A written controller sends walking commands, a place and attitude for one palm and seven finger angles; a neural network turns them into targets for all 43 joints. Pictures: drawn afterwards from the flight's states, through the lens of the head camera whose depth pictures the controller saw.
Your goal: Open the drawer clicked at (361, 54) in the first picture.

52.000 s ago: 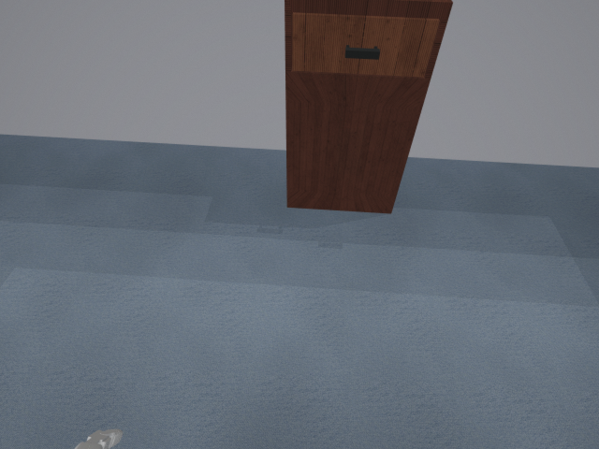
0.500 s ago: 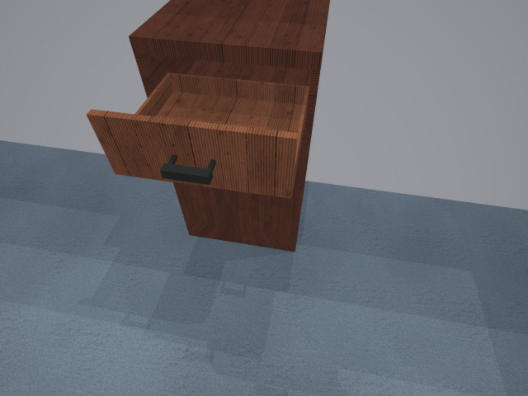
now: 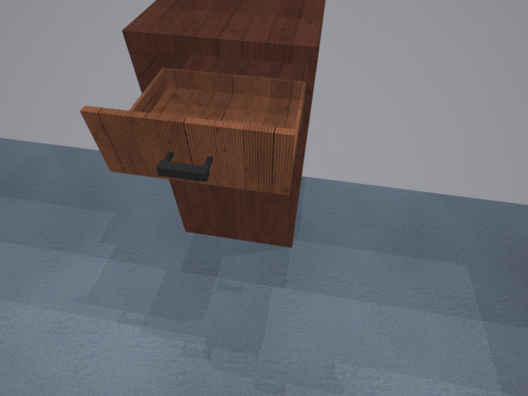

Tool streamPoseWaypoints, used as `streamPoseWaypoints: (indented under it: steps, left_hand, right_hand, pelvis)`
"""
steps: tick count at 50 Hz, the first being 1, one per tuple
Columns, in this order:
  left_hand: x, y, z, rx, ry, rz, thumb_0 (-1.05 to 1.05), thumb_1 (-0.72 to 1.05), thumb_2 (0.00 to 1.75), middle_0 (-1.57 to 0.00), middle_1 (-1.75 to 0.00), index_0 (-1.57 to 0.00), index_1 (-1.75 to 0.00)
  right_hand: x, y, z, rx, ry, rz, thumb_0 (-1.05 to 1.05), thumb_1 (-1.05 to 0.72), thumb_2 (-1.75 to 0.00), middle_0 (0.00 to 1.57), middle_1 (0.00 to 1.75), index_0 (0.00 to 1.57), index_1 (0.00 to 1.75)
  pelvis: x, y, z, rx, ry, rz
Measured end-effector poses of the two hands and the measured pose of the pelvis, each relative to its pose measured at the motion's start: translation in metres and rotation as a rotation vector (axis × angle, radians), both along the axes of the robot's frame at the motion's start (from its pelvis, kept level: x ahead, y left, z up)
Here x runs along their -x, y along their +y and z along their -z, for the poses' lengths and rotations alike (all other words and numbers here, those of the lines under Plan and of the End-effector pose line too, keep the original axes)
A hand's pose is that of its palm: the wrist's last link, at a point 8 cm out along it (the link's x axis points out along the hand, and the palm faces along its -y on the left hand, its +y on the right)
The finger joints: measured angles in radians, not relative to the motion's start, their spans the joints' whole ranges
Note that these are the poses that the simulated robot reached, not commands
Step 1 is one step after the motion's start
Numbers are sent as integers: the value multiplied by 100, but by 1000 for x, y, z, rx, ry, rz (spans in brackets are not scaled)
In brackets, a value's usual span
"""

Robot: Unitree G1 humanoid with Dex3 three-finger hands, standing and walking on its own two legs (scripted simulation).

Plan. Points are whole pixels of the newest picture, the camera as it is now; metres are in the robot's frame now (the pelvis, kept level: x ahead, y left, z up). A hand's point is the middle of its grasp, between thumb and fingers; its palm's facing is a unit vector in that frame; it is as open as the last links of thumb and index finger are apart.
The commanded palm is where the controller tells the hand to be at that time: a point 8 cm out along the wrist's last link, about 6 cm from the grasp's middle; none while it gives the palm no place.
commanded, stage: look to check the result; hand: left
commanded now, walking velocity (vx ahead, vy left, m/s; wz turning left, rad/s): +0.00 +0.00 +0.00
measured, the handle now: (186, 164) +0.57 +0.20 -0.01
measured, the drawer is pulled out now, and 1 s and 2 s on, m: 0.28 0.28 0.28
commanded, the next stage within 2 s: stand and wait in 0.42 s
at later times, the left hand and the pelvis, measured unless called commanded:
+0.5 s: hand out of the picture +0.03 +0.19 -0.17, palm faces +0.01 -0.97 -0.24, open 7.3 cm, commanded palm none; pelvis +0.00 -0.01 +0.00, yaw +0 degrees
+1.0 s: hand out of the picture +0.08 +0.21 -0.16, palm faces +0.00 -0.96 -0.29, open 7.3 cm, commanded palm none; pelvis +0.01 -0.01 +0.00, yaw +0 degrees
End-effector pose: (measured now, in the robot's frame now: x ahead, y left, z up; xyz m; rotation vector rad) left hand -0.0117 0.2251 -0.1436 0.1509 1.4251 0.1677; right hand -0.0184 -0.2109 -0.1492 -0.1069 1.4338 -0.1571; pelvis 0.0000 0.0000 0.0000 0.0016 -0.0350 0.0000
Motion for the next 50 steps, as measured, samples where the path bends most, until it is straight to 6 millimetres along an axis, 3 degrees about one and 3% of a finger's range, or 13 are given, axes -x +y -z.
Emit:
streamPoseWaypoints:
  steps: [16, 50]
  left_hand:
    - [-15, 4, -3, -19, -36, 12, 0, 91, 90, -20, -30, -20, -30]
    - [-83, 32, -18, -95, -155, 69, 0, 91, 90, -20, -30, -20, -30]
  right_hand:
    - [-21, -16, -1, 23, -46, -16, 0, -90, -90, 20, 30, 20, 30]
    - [-76, -66, -16, 117, -135, -60, 0, -90, -90, 20, 30, 20, 30]
  pelvis:
    - [0, -3, 0, -2, 0, 0]
    - [-12, -12, -3, 0, 1, 1]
